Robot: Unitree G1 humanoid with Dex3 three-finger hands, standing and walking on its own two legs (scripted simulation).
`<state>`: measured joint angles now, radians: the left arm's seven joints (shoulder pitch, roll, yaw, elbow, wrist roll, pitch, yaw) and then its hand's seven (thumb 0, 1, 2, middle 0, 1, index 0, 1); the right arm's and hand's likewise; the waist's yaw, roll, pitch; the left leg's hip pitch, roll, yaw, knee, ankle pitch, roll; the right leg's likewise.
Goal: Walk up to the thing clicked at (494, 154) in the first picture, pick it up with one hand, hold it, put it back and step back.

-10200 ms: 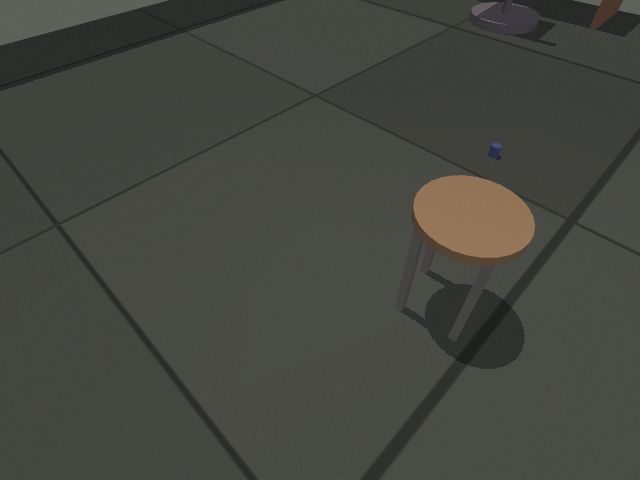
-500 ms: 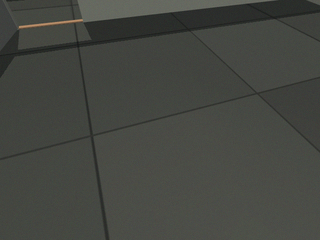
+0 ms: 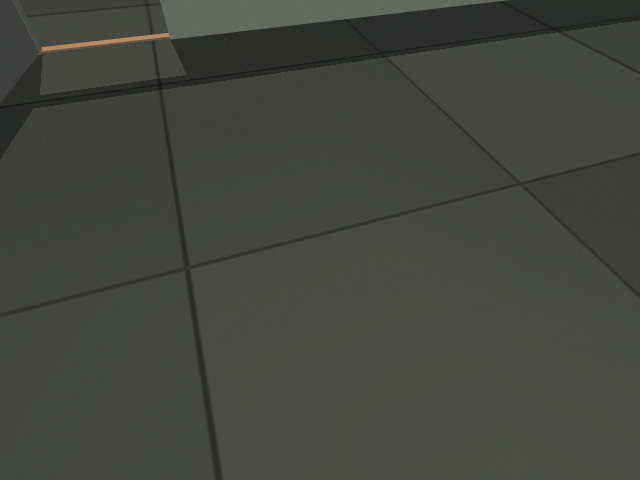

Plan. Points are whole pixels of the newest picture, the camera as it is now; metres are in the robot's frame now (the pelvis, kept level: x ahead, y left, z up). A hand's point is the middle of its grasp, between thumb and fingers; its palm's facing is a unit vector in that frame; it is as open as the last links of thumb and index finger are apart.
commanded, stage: stand
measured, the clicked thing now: out of the picture +0.55 -1.57 -0.75
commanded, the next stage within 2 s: walk up in 0.30 s
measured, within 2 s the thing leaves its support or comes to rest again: neither
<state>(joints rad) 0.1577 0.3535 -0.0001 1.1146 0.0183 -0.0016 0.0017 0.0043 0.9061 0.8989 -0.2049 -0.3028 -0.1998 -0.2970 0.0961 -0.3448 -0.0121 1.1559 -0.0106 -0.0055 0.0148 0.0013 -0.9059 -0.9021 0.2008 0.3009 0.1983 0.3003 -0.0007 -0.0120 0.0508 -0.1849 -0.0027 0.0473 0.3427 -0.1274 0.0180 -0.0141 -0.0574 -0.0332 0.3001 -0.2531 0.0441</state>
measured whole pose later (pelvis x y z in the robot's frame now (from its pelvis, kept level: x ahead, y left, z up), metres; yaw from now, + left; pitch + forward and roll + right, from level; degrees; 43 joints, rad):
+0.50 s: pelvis +0.01 -0.03 +0.00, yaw -6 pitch -2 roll +1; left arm 0.23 0.42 0.07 1.01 0.04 0.01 -0.09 0.01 0.91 0.90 -0.20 -0.30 -0.20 -0.30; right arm 0.18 -0.40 -0.10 1.02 -0.05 -0.06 0.05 0.00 -0.90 -0.90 0.21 0.30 0.20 0.30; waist -0.01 -0.01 0.04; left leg -0.16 0.06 0.13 0.39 -0.21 0.03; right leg -0.35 -0.08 0.00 0.79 -0.44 -0.02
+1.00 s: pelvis +0.18 -0.09 -0.02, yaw -12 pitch -2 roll -1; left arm 0.40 0.42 0.06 0.90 0.02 -0.05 -0.06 0.01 0.90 0.90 -0.21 -0.30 -0.20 -0.30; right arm 0.22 -0.41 -0.09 0.93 -0.04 -0.04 0.09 0.00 -0.91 -0.90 0.20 0.30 0.20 0.30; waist 0.06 0.00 0.05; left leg -0.38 0.07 0.04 0.57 -0.21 0.01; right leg -0.06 0.01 -0.01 0.51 -0.42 -0.01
